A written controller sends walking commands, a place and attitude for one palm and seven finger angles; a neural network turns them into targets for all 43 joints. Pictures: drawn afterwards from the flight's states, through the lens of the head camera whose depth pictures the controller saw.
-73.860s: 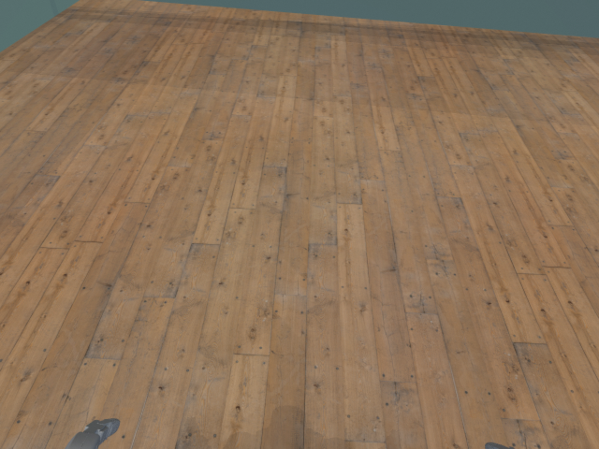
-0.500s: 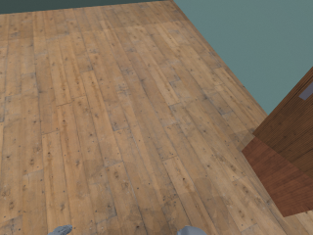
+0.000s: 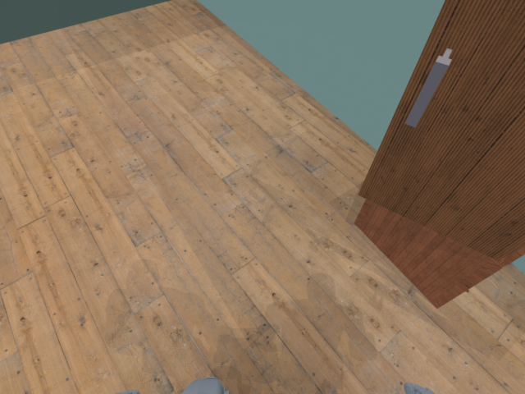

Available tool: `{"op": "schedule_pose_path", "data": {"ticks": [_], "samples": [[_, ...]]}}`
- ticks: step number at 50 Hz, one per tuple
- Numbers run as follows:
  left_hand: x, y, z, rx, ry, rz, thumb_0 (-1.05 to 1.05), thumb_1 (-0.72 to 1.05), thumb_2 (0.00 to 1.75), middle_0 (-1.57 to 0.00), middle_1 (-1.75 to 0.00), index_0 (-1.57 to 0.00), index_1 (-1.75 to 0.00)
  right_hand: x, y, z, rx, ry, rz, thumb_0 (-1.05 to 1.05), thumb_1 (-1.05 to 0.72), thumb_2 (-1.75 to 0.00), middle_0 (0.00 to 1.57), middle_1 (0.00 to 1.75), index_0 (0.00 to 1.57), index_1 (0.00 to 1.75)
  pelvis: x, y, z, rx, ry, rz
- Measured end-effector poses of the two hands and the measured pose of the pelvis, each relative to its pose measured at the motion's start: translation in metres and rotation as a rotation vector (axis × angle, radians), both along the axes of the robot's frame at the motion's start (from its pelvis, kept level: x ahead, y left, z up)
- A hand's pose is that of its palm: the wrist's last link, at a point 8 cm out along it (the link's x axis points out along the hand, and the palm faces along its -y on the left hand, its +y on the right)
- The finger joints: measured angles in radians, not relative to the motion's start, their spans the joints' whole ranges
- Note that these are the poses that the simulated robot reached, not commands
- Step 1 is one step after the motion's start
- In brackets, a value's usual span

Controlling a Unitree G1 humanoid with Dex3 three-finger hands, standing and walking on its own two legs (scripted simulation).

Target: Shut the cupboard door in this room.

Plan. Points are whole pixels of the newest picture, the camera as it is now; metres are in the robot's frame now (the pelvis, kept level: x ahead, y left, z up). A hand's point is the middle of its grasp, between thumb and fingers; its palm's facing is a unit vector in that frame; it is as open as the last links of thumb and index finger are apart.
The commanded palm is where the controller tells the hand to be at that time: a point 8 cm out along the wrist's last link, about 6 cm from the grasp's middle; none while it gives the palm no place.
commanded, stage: turn to face it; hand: left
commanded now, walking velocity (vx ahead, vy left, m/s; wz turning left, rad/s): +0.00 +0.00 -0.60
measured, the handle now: (429, 88) +0.66 -0.28 +0.09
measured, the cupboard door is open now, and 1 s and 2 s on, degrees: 24 24 24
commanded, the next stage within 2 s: take the last steps up to it in 0.78 s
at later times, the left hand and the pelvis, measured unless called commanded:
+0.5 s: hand (182, 358) +0.18 +0.16 -0.15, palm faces -0.27 -0.91 -0.30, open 7.3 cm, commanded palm none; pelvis +0.02 -0.02 -0.01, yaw -17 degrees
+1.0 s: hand (188, 351) +0.20 +0.15 -0.17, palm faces -0.40 -0.90 -0.19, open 7.3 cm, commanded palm none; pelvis +0.05 +0.00 +0.01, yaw -27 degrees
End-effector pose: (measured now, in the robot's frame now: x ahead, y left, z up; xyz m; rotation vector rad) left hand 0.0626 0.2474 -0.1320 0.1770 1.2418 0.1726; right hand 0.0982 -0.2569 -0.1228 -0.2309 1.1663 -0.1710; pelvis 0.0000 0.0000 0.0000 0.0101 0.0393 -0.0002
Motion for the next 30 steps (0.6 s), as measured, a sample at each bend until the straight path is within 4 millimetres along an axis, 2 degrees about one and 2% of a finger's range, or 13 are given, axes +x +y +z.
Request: {"op": "schedule_pose_path", "data": {"ticks": [3, 5, 12, 16, 21, 25, 30], "samples": [[0.009, 0.012, -0.013, -0.015, 0.013, -0.017, 0.0, 0.9, 0.9, -0.2, -0.3, -0.21, -0.3, 0.005, 0.01, 0.001, -0.018, -0.049, -0.018, 0.0, -0.91, -0.9, 0.2, 0.3, 0.19, 0.3, 0.006, 0.012, -0.008, -0.019, 0.006, -0.038], [0.018, 0.019, -0.017, -0.016, 0.02, -0.036, 0.0, 0.91, 0.9, -0.2, -0.3, -0.2, -0.3, 0.001, 0.016, 0.003, -0.024, -0.055, -0.026, 0.0, -0.91, -0.9, 0.2, 0.3, 0.19, 0.3, 0.007, 0.015, -0.009, -0.011, -0.002, -0.067], [0.061, 0.023, -0.001, 0.0, 0.003, -0.141, 0.0, 0.91, 0.9, -0.2, -0.3, -0.2, -0.3, -0.033, 0.021, 0.007, -0.008, -0.006, -0.109, 0.0, -0.9, -0.9, 0.2, 0.3, 0.2, 0.3, 0.012, 0.014, 0.002, -0.038, -0.011, -0.16], [0.091, 0.008, 0.007, 0.023, -0.026, -0.22, 0.0, 0.91, 0.9, -0.2, -0.3, -0.2, -0.3, -0.062, 0.009, -0.003, 0.017, 0.03, -0.192, 0.0, -0.9, -0.9, 0.2, 0.3, 0.2, 0.3, 0.015, 0.005, 0.0, -0.038, -0.015, -0.215], [0.124, -0.025, 0.009, 0.064, -0.099, -0.318, 0.0, 0.91, 0.9, -0.2, -0.3, -0.2, -0.3, -0.098, -0.018, -0.032, 0.05, 0.083, -0.299, 0.0, -0.9, -0.9, 0.2, 0.3, 0.2, 0.3, 0.019, -0.015, -0.016, -0.019, -0.019, -0.271], [0.127, -0.046, 0.018, 0.069, -0.099, -0.347, 0.0, 0.91, 0.9, -0.2, -0.3, -0.2, -0.3, -0.109, -0.031, -0.031, 0.043, 0.122, -0.349, 0.01, -0.91, -0.9, 0.2, 0.3, 0.2, 0.3, 0.021, -0.019, -0.009, -0.013, -0.022, -0.293], [0.124, -0.061, 0.016, 0.04, -0.057, -0.375, 0.0, 0.91, 0.9, -0.2, -0.3, -0.2, -0.3, -0.103, -0.035, -0.014, 0.038, 0.089, -0.374, 0.01, -0.91, -0.9, 0.2, 0.3, 0.19, 0.3, 0.026, -0.023, 0.001, 0.003, -0.015, -0.328]]}}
